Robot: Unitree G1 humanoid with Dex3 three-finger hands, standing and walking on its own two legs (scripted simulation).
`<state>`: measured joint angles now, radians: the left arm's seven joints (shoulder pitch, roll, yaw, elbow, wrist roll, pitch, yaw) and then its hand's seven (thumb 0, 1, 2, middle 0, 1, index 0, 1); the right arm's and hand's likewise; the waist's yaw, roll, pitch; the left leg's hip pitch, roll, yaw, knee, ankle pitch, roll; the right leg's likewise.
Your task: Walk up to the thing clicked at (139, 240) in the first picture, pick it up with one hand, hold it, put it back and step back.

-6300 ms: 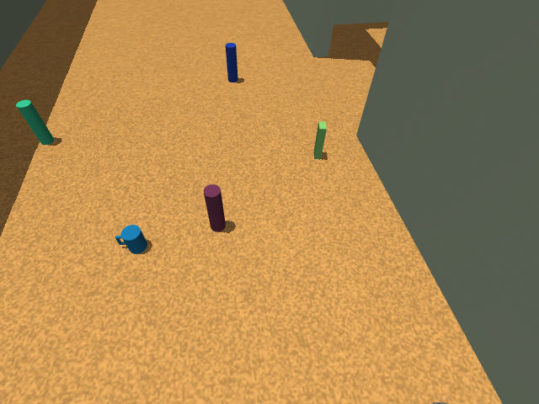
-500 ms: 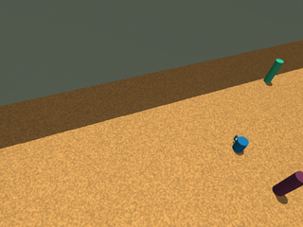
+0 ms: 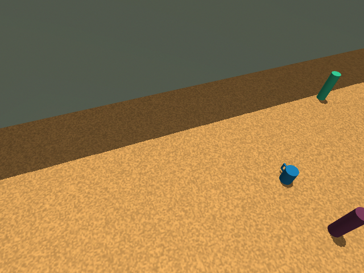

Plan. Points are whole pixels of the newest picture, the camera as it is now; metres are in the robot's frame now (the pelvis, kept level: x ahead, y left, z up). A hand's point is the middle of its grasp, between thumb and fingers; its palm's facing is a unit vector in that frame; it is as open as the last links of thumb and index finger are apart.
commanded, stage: stand
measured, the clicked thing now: (287, 172) +0.76 -0.68 -0.73
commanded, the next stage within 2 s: walk up in 0.18 s
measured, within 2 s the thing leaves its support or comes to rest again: neither
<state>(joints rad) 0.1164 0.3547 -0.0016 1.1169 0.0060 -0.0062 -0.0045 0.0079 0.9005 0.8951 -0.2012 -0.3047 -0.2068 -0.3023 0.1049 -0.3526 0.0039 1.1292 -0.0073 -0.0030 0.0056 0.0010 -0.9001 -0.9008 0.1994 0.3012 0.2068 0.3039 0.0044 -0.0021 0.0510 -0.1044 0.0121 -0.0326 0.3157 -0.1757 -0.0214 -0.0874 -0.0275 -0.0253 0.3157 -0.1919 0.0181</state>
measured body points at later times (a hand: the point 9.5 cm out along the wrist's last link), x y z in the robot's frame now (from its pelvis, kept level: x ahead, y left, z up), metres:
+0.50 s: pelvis -0.02 +0.05 -0.02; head +0.03 +0.07 +0.43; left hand +0.12 +0.35 -0.15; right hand +0.02 -0.29 -0.11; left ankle +0.01 +0.16 -0.75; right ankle -0.03 -0.10 -0.71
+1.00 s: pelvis -0.02 +0.03 -0.02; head +0.00 +0.00 +0.43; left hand +0.24 +0.23 -0.12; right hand -0.14 -0.27 -0.14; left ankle +0.06 +0.15 -0.70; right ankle -0.06 -0.07 -0.75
